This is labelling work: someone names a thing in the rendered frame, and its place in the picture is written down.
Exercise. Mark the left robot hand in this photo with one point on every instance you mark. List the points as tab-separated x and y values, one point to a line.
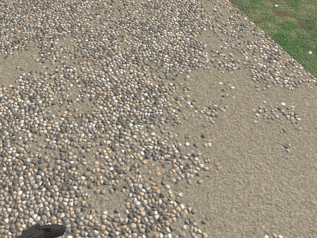
43	231

